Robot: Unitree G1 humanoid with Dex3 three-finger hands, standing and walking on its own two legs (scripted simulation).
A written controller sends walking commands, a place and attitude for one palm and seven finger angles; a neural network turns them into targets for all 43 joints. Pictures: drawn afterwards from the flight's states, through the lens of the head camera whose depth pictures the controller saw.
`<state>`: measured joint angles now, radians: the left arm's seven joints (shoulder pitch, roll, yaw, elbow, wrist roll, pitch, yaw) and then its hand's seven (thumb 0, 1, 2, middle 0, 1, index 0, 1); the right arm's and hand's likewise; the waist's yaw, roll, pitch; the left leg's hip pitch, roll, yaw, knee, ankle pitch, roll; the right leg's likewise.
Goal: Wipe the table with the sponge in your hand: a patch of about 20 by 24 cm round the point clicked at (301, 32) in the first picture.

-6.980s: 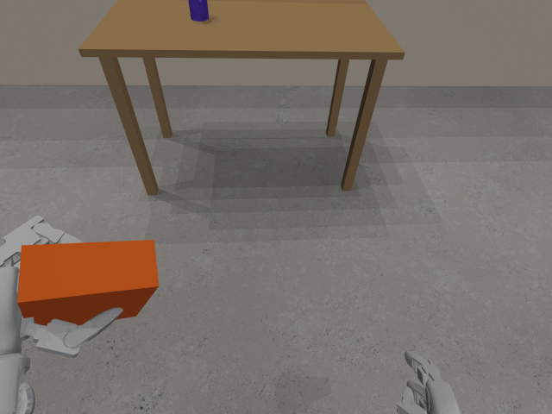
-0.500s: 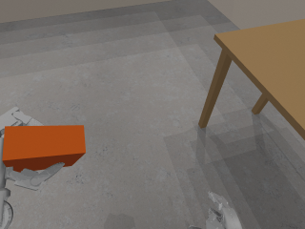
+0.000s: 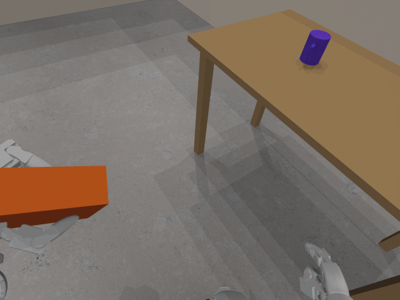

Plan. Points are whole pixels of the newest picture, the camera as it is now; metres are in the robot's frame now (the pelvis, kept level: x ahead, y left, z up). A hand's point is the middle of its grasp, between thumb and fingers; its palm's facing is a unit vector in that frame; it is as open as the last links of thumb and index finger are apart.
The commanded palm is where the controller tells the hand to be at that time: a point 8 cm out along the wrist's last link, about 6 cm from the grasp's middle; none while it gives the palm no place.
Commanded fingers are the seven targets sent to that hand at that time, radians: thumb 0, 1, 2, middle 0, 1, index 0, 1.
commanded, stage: turn to face it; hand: left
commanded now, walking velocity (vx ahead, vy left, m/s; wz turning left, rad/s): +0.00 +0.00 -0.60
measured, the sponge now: (67, 197) +0.22 +0.22 +0.15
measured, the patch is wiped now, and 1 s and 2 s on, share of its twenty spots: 0.00 0.00 0.00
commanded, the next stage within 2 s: none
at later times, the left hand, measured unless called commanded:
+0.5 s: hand (160, 220) +0.19 +0.08 +0.18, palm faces +0.04 -0.83 -0.56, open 9.6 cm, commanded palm +0.15 +0.15 +0.19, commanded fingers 0.00 0.10 1.30 -1.20 -1.60 -1.20 -1.60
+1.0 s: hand (257, 293) +0.12 -0.04 +0.17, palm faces -0.17 -0.85 -0.50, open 9.6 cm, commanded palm +0.10 +0.04 +0.19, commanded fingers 0.00 0.10 1.30 -1.20 -1.60 -1.20 -1.60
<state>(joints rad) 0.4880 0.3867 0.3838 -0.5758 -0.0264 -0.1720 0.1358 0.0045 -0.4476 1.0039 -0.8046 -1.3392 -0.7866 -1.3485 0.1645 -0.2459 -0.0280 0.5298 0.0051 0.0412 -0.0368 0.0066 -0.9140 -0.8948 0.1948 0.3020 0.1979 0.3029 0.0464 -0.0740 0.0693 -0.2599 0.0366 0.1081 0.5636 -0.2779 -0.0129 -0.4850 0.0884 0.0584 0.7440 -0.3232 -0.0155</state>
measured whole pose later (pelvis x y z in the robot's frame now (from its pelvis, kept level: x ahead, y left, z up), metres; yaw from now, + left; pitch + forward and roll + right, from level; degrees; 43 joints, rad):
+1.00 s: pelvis -0.19 -0.09 -0.01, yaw -36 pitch -2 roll +0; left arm 0.43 0.38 0.36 -0.53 -0.04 -0.18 0.13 0.00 -0.45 1.01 -0.80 -1.34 -0.78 -1.35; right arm 0.15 -0.18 0.04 0.55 0.02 0.00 0.00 0.01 -0.91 -0.89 0.20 0.30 0.21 0.30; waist 0.02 0.06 0.16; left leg -0.45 0.15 0.04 1.01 -0.46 -0.09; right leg -0.35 0.01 -0.08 0.66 -0.28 -0.07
